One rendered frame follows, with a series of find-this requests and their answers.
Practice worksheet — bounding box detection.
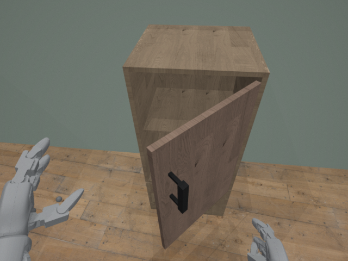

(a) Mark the left robot forearm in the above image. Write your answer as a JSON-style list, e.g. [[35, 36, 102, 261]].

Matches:
[[0, 235, 32, 261]]

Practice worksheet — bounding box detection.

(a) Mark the left robot hand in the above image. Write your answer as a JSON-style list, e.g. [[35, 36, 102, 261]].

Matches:
[[0, 137, 84, 237]]

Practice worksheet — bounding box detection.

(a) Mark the handle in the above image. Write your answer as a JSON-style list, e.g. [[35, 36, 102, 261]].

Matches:
[[168, 172, 189, 214]]

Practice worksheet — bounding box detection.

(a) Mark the cupboard door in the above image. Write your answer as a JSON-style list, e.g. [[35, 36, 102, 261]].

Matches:
[[146, 80, 261, 249]]

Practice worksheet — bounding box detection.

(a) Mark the right robot hand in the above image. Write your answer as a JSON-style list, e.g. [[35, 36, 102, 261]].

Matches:
[[247, 218, 289, 261]]

